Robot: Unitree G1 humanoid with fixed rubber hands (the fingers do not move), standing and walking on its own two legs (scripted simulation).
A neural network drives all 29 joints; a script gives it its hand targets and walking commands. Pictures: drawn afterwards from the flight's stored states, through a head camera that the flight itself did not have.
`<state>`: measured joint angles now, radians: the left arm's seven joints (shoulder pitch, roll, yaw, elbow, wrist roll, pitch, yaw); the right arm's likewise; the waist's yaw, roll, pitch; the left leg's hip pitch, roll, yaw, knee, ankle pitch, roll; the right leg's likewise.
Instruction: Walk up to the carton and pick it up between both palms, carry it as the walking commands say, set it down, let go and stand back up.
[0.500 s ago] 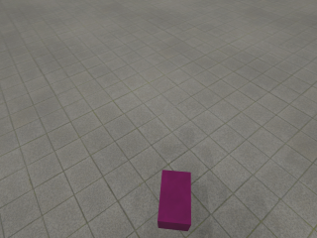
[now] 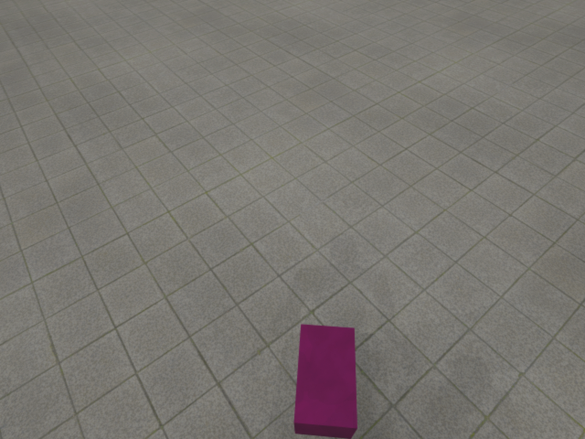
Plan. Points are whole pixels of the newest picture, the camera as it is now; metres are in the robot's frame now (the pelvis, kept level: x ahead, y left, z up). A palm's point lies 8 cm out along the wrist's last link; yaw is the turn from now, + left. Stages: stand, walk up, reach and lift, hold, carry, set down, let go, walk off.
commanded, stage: walk up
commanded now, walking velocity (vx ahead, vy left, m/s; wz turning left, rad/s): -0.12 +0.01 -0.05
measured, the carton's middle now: (325, 380) +0.38 -0.04 -0.68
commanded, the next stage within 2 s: stand in 0.30 s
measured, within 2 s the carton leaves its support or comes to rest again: neither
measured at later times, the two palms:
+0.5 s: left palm out of the picture +0.02 +0.24 -0.12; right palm out of the picture +0.01 -0.26 -0.13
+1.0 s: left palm out of the picture -0.01 +0.24 -0.12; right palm out of the picture -0.02 -0.26 -0.12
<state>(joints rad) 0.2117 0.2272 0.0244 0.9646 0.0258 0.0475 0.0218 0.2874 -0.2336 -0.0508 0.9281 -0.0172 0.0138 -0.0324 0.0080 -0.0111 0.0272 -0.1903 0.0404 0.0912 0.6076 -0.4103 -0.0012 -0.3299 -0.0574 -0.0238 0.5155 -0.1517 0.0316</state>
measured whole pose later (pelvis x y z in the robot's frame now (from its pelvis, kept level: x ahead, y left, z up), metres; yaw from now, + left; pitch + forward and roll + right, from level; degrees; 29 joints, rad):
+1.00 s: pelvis -0.05 +0.00 +0.01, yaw -1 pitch -1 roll +0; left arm 0.28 0.20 0.01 0.97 0.03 0.01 0.02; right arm 0.29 -0.23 -0.05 0.93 -0.02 0.03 -0.03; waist 0.01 0.02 0.01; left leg -0.19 0.05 0.11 0.47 -0.25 0.00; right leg -0.21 -0.03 -0.02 0.46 -0.23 0.02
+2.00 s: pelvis -0.09 -0.01 -0.05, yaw +0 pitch +13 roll +1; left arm -0.13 0.16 0.03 0.59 -0.02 0.27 0.03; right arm -0.10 -0.23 -0.07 0.63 -0.02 0.25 0.02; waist 0.01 0.02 0.03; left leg -0.78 0.06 0.08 0.91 -0.36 0.00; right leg -0.80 -0.04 0.00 0.93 -0.37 0.01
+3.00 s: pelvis -0.10 -0.01 -0.11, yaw +0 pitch +43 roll +1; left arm -0.97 0.10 0.22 0.82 -0.04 0.08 0.13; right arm -0.96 -0.23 -0.30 0.86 0.02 0.03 -0.06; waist 0.01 0.03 -0.05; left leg -1.48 0.05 0.06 1.06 -0.33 0.00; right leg -1.50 -0.03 0.01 1.08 -0.33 0.00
